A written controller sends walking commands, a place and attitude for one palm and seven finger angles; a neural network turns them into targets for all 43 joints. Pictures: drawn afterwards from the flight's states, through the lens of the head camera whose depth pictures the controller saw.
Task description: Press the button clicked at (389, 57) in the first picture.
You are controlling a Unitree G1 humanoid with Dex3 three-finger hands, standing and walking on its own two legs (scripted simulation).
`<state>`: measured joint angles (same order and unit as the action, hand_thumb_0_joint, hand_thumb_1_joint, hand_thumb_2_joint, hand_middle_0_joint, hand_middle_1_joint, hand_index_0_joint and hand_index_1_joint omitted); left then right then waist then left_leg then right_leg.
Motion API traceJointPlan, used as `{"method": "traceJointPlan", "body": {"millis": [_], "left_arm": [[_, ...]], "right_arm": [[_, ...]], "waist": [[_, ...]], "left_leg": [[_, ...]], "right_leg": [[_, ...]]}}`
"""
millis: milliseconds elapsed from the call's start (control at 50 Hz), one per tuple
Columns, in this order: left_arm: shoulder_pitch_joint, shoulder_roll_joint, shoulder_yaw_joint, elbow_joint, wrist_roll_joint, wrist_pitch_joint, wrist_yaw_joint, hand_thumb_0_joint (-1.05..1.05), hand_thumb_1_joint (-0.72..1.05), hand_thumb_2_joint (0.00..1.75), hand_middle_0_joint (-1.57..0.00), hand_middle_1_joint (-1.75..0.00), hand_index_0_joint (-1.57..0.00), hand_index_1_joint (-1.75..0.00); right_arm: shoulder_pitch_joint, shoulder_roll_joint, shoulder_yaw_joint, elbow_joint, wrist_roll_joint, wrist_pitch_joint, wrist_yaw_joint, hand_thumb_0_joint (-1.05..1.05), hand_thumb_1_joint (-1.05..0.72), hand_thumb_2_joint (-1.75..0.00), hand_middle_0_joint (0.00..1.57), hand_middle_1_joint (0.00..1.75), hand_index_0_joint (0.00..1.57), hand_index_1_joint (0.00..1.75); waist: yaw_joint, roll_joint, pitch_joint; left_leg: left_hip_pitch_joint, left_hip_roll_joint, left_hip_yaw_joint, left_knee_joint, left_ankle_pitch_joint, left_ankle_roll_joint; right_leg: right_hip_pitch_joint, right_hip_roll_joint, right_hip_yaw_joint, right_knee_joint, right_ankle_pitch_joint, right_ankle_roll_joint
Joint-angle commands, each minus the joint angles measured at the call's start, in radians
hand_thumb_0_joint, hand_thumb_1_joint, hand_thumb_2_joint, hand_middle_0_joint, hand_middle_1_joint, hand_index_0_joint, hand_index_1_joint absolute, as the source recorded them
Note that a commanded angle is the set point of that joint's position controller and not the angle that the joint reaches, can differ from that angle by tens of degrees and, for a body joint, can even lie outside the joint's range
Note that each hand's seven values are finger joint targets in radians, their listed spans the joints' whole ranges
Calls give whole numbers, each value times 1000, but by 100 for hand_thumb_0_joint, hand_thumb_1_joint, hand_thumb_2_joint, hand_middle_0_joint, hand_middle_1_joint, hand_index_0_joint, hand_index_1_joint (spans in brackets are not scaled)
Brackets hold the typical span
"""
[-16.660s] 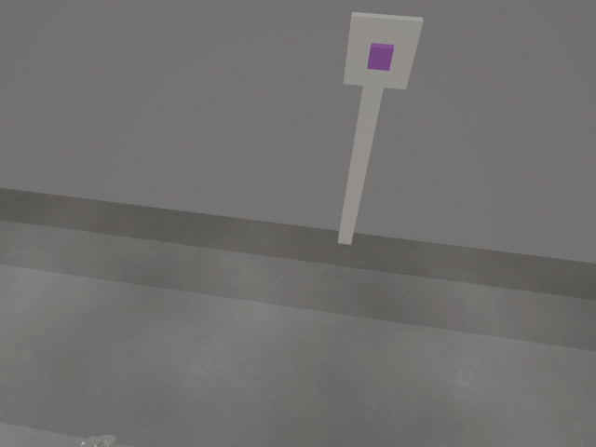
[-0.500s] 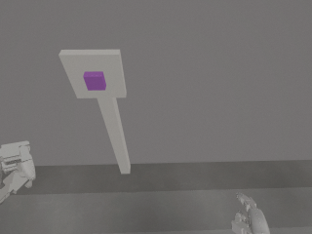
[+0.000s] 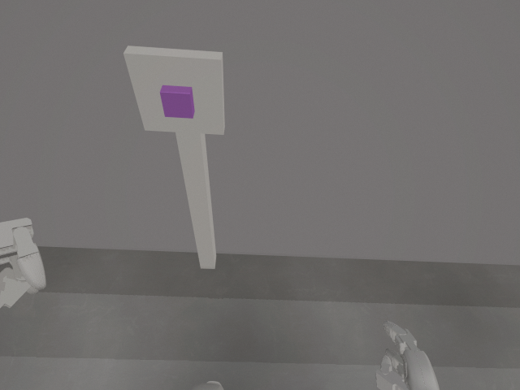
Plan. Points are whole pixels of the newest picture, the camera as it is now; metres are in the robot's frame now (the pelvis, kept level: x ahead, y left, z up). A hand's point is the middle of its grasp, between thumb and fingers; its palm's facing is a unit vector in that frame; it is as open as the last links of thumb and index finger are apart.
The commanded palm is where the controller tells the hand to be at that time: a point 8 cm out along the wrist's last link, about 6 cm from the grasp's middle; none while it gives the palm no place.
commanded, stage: step back with the hand held close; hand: left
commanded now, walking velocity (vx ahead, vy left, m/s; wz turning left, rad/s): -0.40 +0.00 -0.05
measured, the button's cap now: (178, 101) +0.62 +0.21 +0.09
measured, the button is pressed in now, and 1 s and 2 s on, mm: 0 0 0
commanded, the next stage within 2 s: stop stepping back and stand still in 0.44 s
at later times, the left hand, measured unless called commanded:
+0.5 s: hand out of the picture +0.12 +0.24 +0.18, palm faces +0.30 -0.86 -0.40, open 3.1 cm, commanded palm +0.07 +0.28 +0.19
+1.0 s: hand out of the picture +0.06 +0.28 +0.17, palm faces +0.37 -0.87 -0.33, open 3.1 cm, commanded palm -0.01 +0.31 +0.19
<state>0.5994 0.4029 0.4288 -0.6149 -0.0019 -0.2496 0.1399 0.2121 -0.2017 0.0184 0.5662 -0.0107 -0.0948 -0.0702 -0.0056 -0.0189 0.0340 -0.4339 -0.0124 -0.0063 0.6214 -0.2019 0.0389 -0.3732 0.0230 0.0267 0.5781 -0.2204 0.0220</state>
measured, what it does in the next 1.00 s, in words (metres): walks backwards: right foot, then left foot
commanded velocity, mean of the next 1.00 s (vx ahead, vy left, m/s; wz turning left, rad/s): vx -0.12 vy -0.02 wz -0.02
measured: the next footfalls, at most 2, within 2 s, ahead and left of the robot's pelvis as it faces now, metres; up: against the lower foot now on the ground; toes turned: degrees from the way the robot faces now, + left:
right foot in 0.48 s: -0.16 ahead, -0.13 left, +0.00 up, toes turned -5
left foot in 0.88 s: -0.03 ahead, +0.12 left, +0.00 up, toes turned -6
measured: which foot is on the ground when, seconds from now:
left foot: down 0.00-0.74, up 0.76-0.86, down 0.88-1.00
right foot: down 0.00-0.20, up 0.22-0.46, down 0.48-0.90, up 0.92-1.00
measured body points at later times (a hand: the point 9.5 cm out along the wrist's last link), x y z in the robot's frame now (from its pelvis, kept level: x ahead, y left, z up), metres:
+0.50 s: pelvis -0.09 +0.02 +0.00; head -0.06 +0.05 +0.45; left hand +0.10 +0.29 +0.21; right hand +0.10 -0.20 -0.06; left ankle +0.08 +0.09 -0.72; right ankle -0.20 -0.12 -0.73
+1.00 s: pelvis -0.16 +0.04 +0.01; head -0.18 +0.07 +0.46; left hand +0.03 +0.33 +0.19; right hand -0.04 -0.21 -0.06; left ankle -0.07 +0.13 -0.72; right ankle -0.19 -0.08 -0.70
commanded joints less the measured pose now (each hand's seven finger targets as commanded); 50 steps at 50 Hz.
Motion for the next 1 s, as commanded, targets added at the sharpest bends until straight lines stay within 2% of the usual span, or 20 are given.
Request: {"method": "traceJointPlan", "body": {"millis": [0,60,120,180,200,240,380,420,460,520,580,620,660,700,720,760,840,900,940,980], "left_arm": [[-18,141,75,-224,-19,-68,9,0,90,90,-130,-150,-130,-150],[-4,165,86,-223,-28,-71,26,0,90,90,-130,-150,-130,-150],[-5,173,98,-218,-32,-69,38,0,90,90,-130,-150,-130,-150],[-6,154,116,-253,-12,-95,27,0,90,90,-130,-150,-130,-150],[-31,163,127,-252,-4,-96,23,0,90,90,-130,-150,-130,-150],[-46,157,120,-235,-14,-95,24,0,90,90,-130,-150,-130,-150],[-33,119,13,-225,-56,-78,7,0,90,90,-130,-150,-130,-150],[-35,176,46,-216,-57,-85,0,0,90,90,-130,-150,-130,-150],[-108,234,92,-243,-66,-101,14,0,90,90,-130,-150,-130,-150],[-95,204,72,-196,-67,-75,-2,0,90,90,-130,-150,-130,-150],[-29,169,66,-181,-73,-26,-14,0,90,90,-130,-150,-130,-150],[17,202,118,-219,-86,-37,-9,0,90,90,-130,-150,-130,-150],[85,195,127,-247,-80,-29,-1,0,90,90,-130,-150,-130,-150],[177,193,117,-225,-73,-16,-11,0,90,90,-130,-150,-130,-150],[191,217,137,-232,-83,-17,-8,0,90,90,-130,-150,-130,-150],[94,179,104,-256,-71,-3,6,0,90,90,-130,-150,-130,-150],[-166,107,-2,-95,-19,3,30,0,90,90,-130,-150,-130,-150],[-174,111,-5,-108,-19,-16,30,0,90,90,-130,-150,-130,-150],[-147,145,26,-210,-15,-18,27,0,90,90,-130,-150,-130,-150],[-10,121,13,-225,-21,-8,23,0,90,90,-130,-150,-130,-150]], "right_arm": [[-85,-136,-74,-154,0,-49,-3,0,-90,-90,20,30,20,30],[-84,-118,-74,-128,-1,-29,-1,0,-90,-90,20,30,20,30],[-100,-117,-73,-121,-2,-6,-7,0,-90,-90,20,30,20,30],[-139,-163,-73,-156,-7,-41,-19,0,-90,-90,20,30,20,30],[-138,-146,-78,-150,-16,-58,-21,0,-90,-90,20,30,20,30],[-133,-125,-85,-130,-20,-75,-11,0,-90,-90,20,30,20,30],[-81,-109,-64,-48,-29,-102,24,0,-90,-90,20,30,20,30],[-58,-100,-58,-33,-33,-70,24,0,-90,-90,20,30,20,30],[-106,-88,-41,-48,-31,-59,9,0,-90,-90,20,30,20,30],[-115,-109,-58,-63,-1,-81,-13,0,-90,-90,20,30,20,30],[-138,-135,-44,-102,5,-66,-22,0,-90,-90,20,30,20,30],[-143,-135,-51,-135,-5,-84,-19,0,-90,-90,20,30,20,30],[-120,-119,-45,-131,-12,-81,-9,0,-90,-90,20,30,20,30],[-90,-117,-51,-134,6,-63,4,0,-90,-90,20,30,20,30],[-88,-119,-63,-130,6,-50,6,0,-90,-90,20,30,20,30],[-74,-113,-64,-96,1,-35,1,0,-90,-90,20,30,20,30],[-73,-150,-58,-49,4,-91,-37,0,-90,-90,20,30,20,30],[-70,-131,-45,-59,7,-125,-39,0,-90,-90,20,30,20,30],[-84,-104,-41,-76,-9,-127,-25,0,-90,-90,20,30,20,30],[-92,-103,-37,-90,-10,-127,-4,0,-90,-90,20,30,20,30]], "waist": [[-5,-15,-178],[-10,-97,-161],[-19,-54,-142],[-8,352,-137],[-6,345,-145],[6,171,-139],[16,249,-221],[9,120,-224],[15,-20,-217],[0,-155,-165],[0,217,-136],[18,316,-165],[22,293,-187],[10,120,-176],[3,-85,-179],[-8,-155,-77],[-34,107,67],[-22,311,-50],[-4,276,-67],[14,202,-110]], "left_leg": [[-42,56,-63,-79,-164,9],[125,2,-22,96,-178,-28],[175,24,-50,3,-131,-23],[-268,312,-393,-518,-549,100],[-372,384,-459,-589,-613,145],[-196,350,-366,-445,-346,151],[229,237,-190,-443,-91,-11],[331,163,-72,-237,127,-63],[374,97,-4,16,33,-77],[362,22,12,101,13,-74],[284,138,-161,-288,234,-16],[131,217,-372,-590,-421,-15],[69,171,-252,-561,-414,-73],[111,19,-16,-242,-249,-80],[254,-36,17,101,-129,-78],[100,12,-49,371,-66,-67],[175,84,-80,-197,-102,-25],[97,228,-414,-524,-495,3],[84,252,-447,-575,-530,6],[74,217,-303,-527,-409,30]], "right_leg": [[140,-125,183,-123,155,-64],[-98,-227,227,-276,-75,-120],[-160,-181,135,-238,-81,-95],[222,87,-32,279,-130,11],[295,106,3,520,-175,9],[134,71,50,537,-239,-5],[136,40,-70,-168,-284,-53],[72,-77,35,-377,-109,-96],[-81,-263,145,-377,104,-144],[-153,-221,11,-280,156,-129],[-1,19,-94,-51,-89,1],[134,86,-61,90,-389,-36],[259,94,-101,-58,-351,-64],[192,-15,-36,-289,-330,-85],[-87,-190,146,-422,-462,-135],[-171,-331,235,-410,-400,-241],[-106,-117,-39,-149,-279,-59],[56,17,-53,154,-260,-8],[60,16,-18,255,-271,-26],[179,21,-68,88,-274,-38]]}}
